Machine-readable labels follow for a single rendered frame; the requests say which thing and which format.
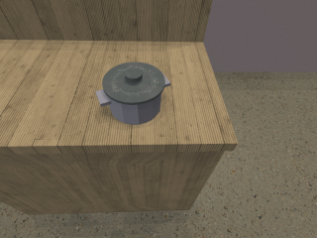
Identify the lid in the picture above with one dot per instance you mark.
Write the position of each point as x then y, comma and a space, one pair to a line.
117, 88

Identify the table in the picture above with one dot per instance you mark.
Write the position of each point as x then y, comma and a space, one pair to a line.
60, 151

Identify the knob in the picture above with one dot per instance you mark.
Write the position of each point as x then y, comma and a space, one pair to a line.
133, 74

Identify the pot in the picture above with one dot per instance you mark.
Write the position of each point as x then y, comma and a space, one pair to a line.
132, 114

